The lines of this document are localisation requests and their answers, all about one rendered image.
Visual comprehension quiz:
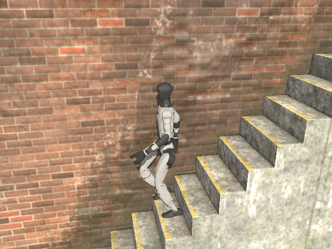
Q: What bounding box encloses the robot left hand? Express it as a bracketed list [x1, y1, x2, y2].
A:
[130, 151, 146, 164]

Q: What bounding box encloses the robot right hand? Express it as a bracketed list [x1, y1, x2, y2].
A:
[171, 138, 178, 153]

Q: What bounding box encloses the robot left upper arm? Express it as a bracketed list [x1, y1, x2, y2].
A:
[161, 108, 172, 139]

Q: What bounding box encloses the left robot forearm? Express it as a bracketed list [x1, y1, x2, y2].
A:
[143, 134, 169, 156]

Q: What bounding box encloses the right robot forearm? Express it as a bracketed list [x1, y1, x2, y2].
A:
[173, 121, 180, 139]

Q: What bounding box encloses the robot right upper arm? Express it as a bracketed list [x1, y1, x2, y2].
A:
[173, 109, 180, 123]

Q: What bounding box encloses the robot head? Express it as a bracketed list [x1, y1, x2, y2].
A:
[157, 82, 173, 107]

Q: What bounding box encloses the robot right foot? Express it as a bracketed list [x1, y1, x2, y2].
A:
[153, 187, 172, 200]

